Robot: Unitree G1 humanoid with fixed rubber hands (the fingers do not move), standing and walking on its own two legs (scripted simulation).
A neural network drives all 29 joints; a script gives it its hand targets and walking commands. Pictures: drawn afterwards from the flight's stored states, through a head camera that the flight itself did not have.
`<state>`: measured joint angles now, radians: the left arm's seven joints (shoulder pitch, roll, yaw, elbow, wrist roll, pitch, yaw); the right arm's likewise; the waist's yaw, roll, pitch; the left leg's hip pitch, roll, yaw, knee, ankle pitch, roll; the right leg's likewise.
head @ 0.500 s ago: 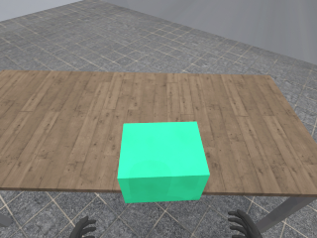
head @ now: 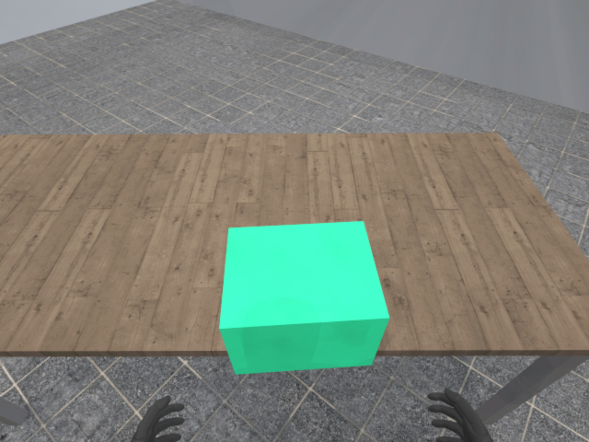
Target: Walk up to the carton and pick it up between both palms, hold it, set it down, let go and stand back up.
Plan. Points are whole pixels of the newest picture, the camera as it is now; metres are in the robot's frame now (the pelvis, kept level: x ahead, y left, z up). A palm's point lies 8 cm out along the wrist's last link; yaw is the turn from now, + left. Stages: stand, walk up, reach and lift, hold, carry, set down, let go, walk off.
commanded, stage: let go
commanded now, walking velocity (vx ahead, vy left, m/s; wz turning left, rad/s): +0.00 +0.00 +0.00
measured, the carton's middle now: (300, 296) +0.37 +0.01 -0.07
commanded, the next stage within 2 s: stand in 0.50 s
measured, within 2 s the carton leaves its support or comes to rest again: neither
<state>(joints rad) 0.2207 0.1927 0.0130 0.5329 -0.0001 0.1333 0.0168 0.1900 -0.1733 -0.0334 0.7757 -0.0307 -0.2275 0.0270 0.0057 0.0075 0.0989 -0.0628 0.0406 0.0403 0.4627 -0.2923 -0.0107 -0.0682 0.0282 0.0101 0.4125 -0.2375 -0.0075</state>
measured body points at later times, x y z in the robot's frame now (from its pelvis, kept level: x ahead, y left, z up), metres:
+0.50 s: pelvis -0.02 -0.01 +0.00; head -0.02 +0.00 +0.45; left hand +0.14 +0.22 -0.10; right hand +0.13 -0.23 -0.09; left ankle -0.02 +0.12 -0.74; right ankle +0.00 -0.12 -0.74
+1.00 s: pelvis -0.01 +0.01 +0.00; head -0.05 +0.02 +0.45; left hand -0.01 +0.23 -0.16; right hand -0.04 -0.21 -0.16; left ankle -0.02 +0.12 -0.74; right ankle +0.00 -0.12 -0.74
